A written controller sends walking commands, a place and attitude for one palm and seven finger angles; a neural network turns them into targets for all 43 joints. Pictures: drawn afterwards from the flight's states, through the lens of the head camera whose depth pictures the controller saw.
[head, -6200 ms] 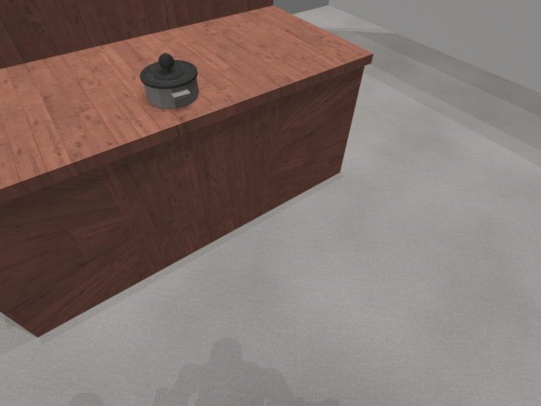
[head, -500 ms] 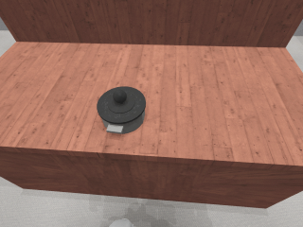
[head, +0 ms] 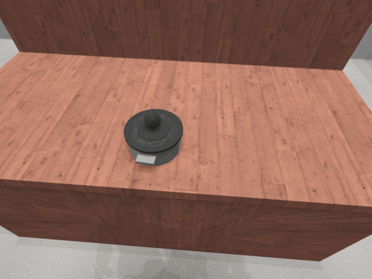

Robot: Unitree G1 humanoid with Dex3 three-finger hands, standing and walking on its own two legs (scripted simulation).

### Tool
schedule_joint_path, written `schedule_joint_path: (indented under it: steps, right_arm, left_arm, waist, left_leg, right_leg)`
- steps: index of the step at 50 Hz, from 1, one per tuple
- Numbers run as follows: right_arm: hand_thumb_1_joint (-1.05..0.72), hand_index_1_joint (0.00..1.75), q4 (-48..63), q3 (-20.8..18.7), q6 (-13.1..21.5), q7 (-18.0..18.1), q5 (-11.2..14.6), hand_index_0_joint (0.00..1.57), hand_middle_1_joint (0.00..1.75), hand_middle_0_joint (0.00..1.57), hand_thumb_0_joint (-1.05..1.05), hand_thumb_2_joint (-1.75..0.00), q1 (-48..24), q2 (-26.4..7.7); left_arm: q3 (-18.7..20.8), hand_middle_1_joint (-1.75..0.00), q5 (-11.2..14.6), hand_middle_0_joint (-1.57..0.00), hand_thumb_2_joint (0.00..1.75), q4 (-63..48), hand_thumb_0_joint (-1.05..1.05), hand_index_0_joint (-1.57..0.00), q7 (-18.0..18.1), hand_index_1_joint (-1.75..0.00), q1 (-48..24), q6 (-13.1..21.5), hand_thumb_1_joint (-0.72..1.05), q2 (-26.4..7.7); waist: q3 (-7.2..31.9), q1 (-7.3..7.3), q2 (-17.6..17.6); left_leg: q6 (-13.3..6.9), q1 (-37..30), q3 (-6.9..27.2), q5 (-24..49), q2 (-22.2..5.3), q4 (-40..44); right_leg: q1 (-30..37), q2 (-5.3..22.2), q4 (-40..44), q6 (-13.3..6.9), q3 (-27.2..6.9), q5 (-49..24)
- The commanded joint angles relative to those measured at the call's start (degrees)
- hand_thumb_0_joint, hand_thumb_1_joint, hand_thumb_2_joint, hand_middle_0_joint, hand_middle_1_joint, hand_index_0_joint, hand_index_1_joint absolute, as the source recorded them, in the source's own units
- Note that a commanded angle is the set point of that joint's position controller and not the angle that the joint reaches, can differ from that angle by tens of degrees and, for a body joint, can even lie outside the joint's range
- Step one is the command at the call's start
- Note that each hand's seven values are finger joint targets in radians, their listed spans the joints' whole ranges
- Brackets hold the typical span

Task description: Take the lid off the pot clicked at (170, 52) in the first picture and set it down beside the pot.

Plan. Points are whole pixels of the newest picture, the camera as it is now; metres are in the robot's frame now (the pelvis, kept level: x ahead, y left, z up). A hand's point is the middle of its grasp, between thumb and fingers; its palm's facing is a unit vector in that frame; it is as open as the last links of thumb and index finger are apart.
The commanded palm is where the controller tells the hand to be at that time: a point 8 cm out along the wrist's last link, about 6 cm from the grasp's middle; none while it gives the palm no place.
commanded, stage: come to a stop and stand still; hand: left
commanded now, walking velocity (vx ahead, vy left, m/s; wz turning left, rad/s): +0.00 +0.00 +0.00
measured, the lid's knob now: (152, 120) +0.52 +0.13 +0.02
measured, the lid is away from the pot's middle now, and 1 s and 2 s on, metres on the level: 0.00 0.00 0.00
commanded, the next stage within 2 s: look again from close up in 0.42 s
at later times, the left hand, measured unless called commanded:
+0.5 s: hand out of the picture -0.02 +0.12 -0.17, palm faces +0.06 -0.98 -0.16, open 7.4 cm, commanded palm none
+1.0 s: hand out of the picture +0.02 +0.20 -0.18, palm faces +0.02 -0.98 -0.22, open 7.4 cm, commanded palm none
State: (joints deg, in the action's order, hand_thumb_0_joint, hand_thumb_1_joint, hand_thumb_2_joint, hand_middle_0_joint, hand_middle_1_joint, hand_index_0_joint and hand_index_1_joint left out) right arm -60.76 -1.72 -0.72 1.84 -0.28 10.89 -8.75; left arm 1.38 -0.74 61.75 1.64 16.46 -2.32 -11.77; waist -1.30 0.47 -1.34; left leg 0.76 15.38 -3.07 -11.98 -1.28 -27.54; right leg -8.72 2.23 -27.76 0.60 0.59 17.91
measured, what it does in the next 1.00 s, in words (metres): stands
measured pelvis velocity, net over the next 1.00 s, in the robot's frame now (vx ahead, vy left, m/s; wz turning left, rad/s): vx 0.01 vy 0.01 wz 0.01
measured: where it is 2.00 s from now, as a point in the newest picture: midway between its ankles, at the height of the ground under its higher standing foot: outside the picture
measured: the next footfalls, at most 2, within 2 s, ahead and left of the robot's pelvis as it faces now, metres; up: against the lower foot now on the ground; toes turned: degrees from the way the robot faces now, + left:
none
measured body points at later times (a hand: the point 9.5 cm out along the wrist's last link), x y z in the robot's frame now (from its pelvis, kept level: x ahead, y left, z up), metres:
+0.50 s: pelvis +0.01 -0.03 +0.00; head +0.01 -0.04 +0.45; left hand -0.02 +0.17 -0.16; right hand -0.04 -0.23 -0.16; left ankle +0.03 +0.13 -0.74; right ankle -0.05 -0.12 -0.74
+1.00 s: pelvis +0.01 +0.01 +0.00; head +0.02 +0.02 +0.45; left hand +0.02 +0.25 -0.16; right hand +0.05 -0.22 -0.15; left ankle +0.02 +0.12 -0.74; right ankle -0.05 -0.12 -0.74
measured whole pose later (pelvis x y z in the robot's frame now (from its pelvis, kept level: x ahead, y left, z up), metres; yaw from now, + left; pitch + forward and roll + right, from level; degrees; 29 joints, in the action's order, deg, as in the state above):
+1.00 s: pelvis +0.01 +0.01 +0.00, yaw +0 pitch +0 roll +0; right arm -58.0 0.0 1.0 1.4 -0.3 15.1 -9.6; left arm -0.4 -1.0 57.7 2.5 17.8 0.1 -10.9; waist -0.5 0.3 -0.8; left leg -1.5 16.4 -2.8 -16.2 -0.1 -32.3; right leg -8.8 2.0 -29.6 1.5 1.1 21.1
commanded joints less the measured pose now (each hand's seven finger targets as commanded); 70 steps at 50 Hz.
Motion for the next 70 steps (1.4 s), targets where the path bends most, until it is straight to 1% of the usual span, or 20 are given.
schedule_joint_path:
  steps: [1, 2, 5, 8, 14, 25, 26, 27, 28, 30, 33, 35, 36, 39, 50, 66, 67, 68, 69, 70]
  right_arm:
    - [-0.90, 0.30, 0.26, -0.32, -0.02, -0.41, 0.15, 0.20, 0.30, 0.20, 0.00, -0.90, 3.02, -4.62]
    - [-0.90, 0.30, -0.14, -0.31, -0.35, -0.43, -0.13, 0.20, 0.30, 0.20, 0.00, -0.90, 3.16, -4.40]
    - [-0.90, 0.30, -2.31, 0.02, -0.27, -0.56, -0.24, 0.20, 0.30, 0.20, 0.00, -0.90, 5.30, -4.32]
    - [-0.90, 0.30, -3.70, 0.39, -0.04, -0.45, -0.30, 0.20, 0.30, 0.20, 0.00, -0.90, 6.82, -4.34]
    - [-0.90, 0.30, -5.28, 0.75, 0.38, -0.03, -0.33, 0.20, 0.30, 0.20, 0.00, -0.90, 9.41, -3.46]
    - [-0.90, 0.30, -5.77, 0.69, 0.94, 0.58, -0.07, 0.20, 0.30, 0.20, 0.00, -0.90, 11.14, -2.51]
    - [-0.90, 0.30, -0.14, 0.90, 2.28, -0.05, -0.07, 0.20, 0.30, 0.20, 0.00, -0.90, 2.20, -3.51]
    - [-0.90, 0.30, 2.05, 0.86, 1.65, -0.44, -0.21, 0.20, 0.30, 0.20, 0.00, -0.90, 6.36, -0.50]
    - [-0.90, 0.30, 1.89, 0.75, 1.65, -0.52, -0.06, 0.20, 0.30, 0.20, 0.00, -0.90, 8.07, -0.17]
    - [-0.90, 0.30, 1.91, 0.74, 2.07, -0.73, -0.14, 0.20, 0.30, 0.20, 0.00, -0.90, 11.08, -0.83]
    - [-0.90, 0.30, 2.34, 0.43, 2.35, -0.12, -0.40, 0.20, 0.30, 0.20, 0.00, -0.90, 10.77, -4.69]
    - [-0.90, 0.30, 3.11, 0.72, 2.15, -0.10, -0.37, 0.20, 0.30, 0.20, 0.00, -0.90, 8.74, -4.98]
    - [-0.90, 0.30, 3.80, 0.67, 1.98, -0.17, -0.41, 0.20, 0.30, 0.20, 0.00, -0.90, 8.35, -5.30]
    - [-0.90, 0.30, 4.67, 0.86, 2.01, -0.41, -0.37, 0.20, 0.30, 0.20, 0.00, -0.90, 7.56, -5.52]
    - [-0.90, 0.30, 4.93, 0.98, 2.70, -0.40, -0.13, 0.20, 0.30, 0.20, 0.00, -0.90, 6.34, -6.98]
    - [-0.90, 0.30, 2.55, 1.04, 2.61, -0.39, 0.24, 0.20, 0.30, 0.20, 0.00, -0.90, 5.59, -6.79]
    - [-0.90, 0.30, 5.52, 0.71, 2.72, -0.61, 0.08, 0.20, 0.30, 0.20, 0.00, -0.90, 2.14, -8.92]
    - [-0.90, 0.30, 21.71, -0.01, 12.46, -0.91, 3.79, 0.20, 0.30, 0.20, 0.00, -0.90, 4.23, -13.63]
    - [-0.90, 0.30, 19.87, 1.50, 16.20, 1.73, 3.73, 0.20, 0.30, 0.20, 0.00, -0.90, -0.09, -11.30]
    - [-0.90, 0.30, 18.90, 0.74, 16.74, 1.03, 4.48, 0.20, 0.30, 0.20, 0.00, -0.90, -1.00, -9.86]
  left_arm:
    - [0.00, -0.30, 0.03, -0.20, 0.90, -0.18, 0.00, -0.20, 0.56, -0.30, 2.33, 2.51, 0.90, -6.07]
    - [-0.10, -0.30, 0.05, -0.20, 0.90, -0.04, 0.00, -0.20, 0.59, -0.30, 1.47, 2.71, 0.90, -5.82]
    - [-0.62, -0.30, 0.24, -0.20, 0.90, 0.72, 0.00, -0.20, 0.56, -0.30, 1.39, 2.81, 0.90, -4.76]
    - [-0.71, -0.30, 0.46, -0.20, 0.90, 1.43, 0.00, -0.20, 0.72, -0.30, 2.60, 2.84, 0.90, -3.83]
    - [-0.64, -0.30, 0.62, -0.20, 0.90, 2.55, 0.00, -0.20, 0.85, -0.30, 4.14, 2.91, 0.90, -2.31]
    - [-0.61, -0.30, 0.59, -0.20, 0.90, 3.39, 0.00, -0.20, 1.09, -0.30, 6.26, 3.23, 0.90, -0.70]
    - [-0.20, -0.30, -0.77, -0.20, 0.90, 3.81, 0.00, -0.20, 3.03, -0.30, 11.12, 5.56, 0.90, -2.00]
    - [0.01, -0.30, -0.86, -0.20, 0.90, 1.05, 0.00, -0.20, 2.69, -0.30, 9.23, 6.29, 0.90, -4.09]
    - [-0.11, -0.30, -0.95, -0.20, 0.90, 0.13, 0.00, -0.20, 2.41, -0.30, 7.27, 6.33, 0.90, -3.29]
    - [0.03, -0.30, -0.36, -0.20, 0.90, -2.20, 0.00, -0.20, 1.87, -0.30, 4.27, 5.96, 0.90, -3.62]
    - [-0.59, -0.30, -0.27, -0.20, 0.90, -3.46, 0.00, -0.20, 1.95, -0.30, 6.72, 4.50, 0.90, 0.12]
    - [-0.60, -0.30, -0.18, -0.20, 0.90, -3.53, 0.00, -0.20, 1.59, -0.30, 6.39, 3.47, 0.90, -0.84]
    - [-0.66, -0.30, -0.34, -0.20, 0.90, -3.86, 0.00, -0.20, 1.58, -0.30, 6.60, 3.24, 0.90, -0.67]
    - [-0.94, -0.30, -0.45, -0.20, 0.90, -4.44, 0.00, -0.20, 1.42, -0.30, 6.71, 3.32, 0.90, -1.20]
    - [-0.85, -0.30, -0.20, -0.20, 0.90, -6.08, 0.00, -0.20, 0.93, -0.30, 5.75, 3.25, 0.90, -4.30]
    - [-1.42, -0.30, -0.16, -0.20, 0.90, -4.60, 0.00, -0.20, 0.98, -0.30, 6.94, 3.61, 0.90, -4.15]
    - [-1.04, -0.30, -1.14, -0.20, 0.90, -2.79, 0.00, -0.20, 2.90, -0.30, 7.86, 4.65, 0.90, -4.01]
    - [0.49, -0.35, 5.43, -0.24, 0.90, -74.91, 0.00, -0.24, 3.45, -0.35, -29.31, 12.76, 0.90, -14.72]
    - [1.21, -0.40, 1.33, -0.29, 0.90, -63.76, 0.00, -0.29, 6.08, -0.40, -6.29, 8.27, 0.90, -11.97]
    - [-2.23, -0.44, 2.27, -0.33, 0.90, -56.44, 0.00, -0.33, 7.81, -0.44, 7.28, 1.37, 0.90, -3.61]
  waist:
    - [0.80, -1.67, -4.30]
    - [-1.91, -1.77, -8.98]
    - [-5.95, -1.84, -5.83]
    - [-5.96, -1.45, -1.06]
    - [-5.30, -0.86, 1.41]
    - [-3.56, -0.52, -0.77]
    - [-7.29, 2.61, -3.80]
    - [-4.04, -1.71, -3.43]
    - [-0.67, -2.19, -3.55]
    - [4.99, -2.90, -1.36]
    - [-0.18, -1.21, 2.02]
    - [-3.44, -0.42, 7.17]
    - [-5.20, -0.45, 6.32]
    - [-5.22, -0.36, 2.20]
    - [0.43, 0.07, 1.66]
    - [-0.36, -0.01, -0.03]
    - [-2.12, 0.28, 4.09]
    - [23.35, 0.18, 14.17]
    - [24.49, 1.31, 20.58]
    - [18.65, 0.83, 17.05]
  left_leg:
    - [-0.10, -5.00, 3.68, 1.12, -2.69, 2.66]
    - [0.19, -5.56, 3.20, -0.55, -2.28, 2.20]
    - [-0.18, -6.44, 3.61, 1.94, -3.14, 3.64]
    - [-0.10, -5.92, 3.99, 3.39, -3.45, 4.45]
    - [-0.24, -5.27, 4.21, 5.28, -3.68, 4.64]
    - [-0.87, -5.61, 4.08, 10.29, -4.45, 3.00]
    - [0.97, 3.30, 0.13, 4.03, -3.20, -12.44]
    - [-0.88, 5.77, 3.21, -8.37, -1.87, -14.23]
    - [-1.33, 5.30, 2.08, -9.62, -2.44, -13.28]
    - [-1.31, -1.60, 0.78, -0.93, -1.16, -5.16]
    - [-3.66, -1.18, 6.60, 12.83, -6.12, -3.20]
    - [-4.38, 1.19, 8.60, 8.82, -6.03, -0.17]
    - [-4.51, 3.18, 9.55, 5.27, -6.04, 0.90]
    - [-3.98, 2.52, 8.27, 1.15, -4.83, 1.71]
    - [-3.95, -3.40, 8.06, 12.26, -4.83, 2.13]
    - [-3.48, -5.12, 7.06, 12.85, -4.42, 2.40]
    - [-1.98, -4.45, 5.32, 23.46, -4.87, -7.47]
    - [0.14, -18.37, 7.19, 24.58, -0.19, 2.48]
    - [0.50, -23.23, 6.44, 31.60, -2.56, 2.17]
    - [0.65, -19.11, 6.50, 28.44, -1.48, 2.56]
  right_leg:
    - [-3.97, 6.91, 10.63, -3.11, -6.96, -10.68]
    - [-7.09, 7.13, 12.25, -3.43, -7.22, -8.49]
    - [-9.72, 5.53, 13.61, -3.19, -5.86, -4.23]
    - [-8.24, 4.71, 13.16, -3.01, -5.53, -2.65]
    - [-5.94, 3.99, 12.18, -3.16, -4.50, -4.14]
    - [-2.70, 3.49, 9.36, -2.97, -2.74, -15.98]
    - [-4.27, 8.43, 9.91, 1.65, -9.92, -50.85]
    - [-0.56, 11.19, 6.16, -0.82, -8.17, -54.76]
    - [1.32, 9.81, 4.32, -4.56, -6.25, -49.16]
    - [1.80, 6.96, -0.26, -6.10, -3.87, -37.86]
    - [-4.98, 1.52, 0.39, -3.69, -2.63, -12.46]
    - [-6.00, 0.36, 1.08, -3.45, -1.59, -3.34]
    - [-6.36, 0.08, 1.58, -3.35, -1.30, -0.24]
    - [-6.91, 1.04, 2.95, -3.58, -2.97, -0.75]
    - [-3.71, 2.56, 2.59, -2.48, -2.09, -8.49]
    - [-2.79, 4.32, 4.99, -2.10, -2.48, -12.42]
    - [-5.66, 5.16, 5.63, -1.47, -5.93, -26.61]
    - [0.44, 1.19, 0.89, -2.50, 0.40, -23.79]
    - [-3.01, -0.23, -1.18, -3.63, 0.95, -17.39]
    - [-4.04, -0.67, -1.07, -2.39, 3.41, -11.68]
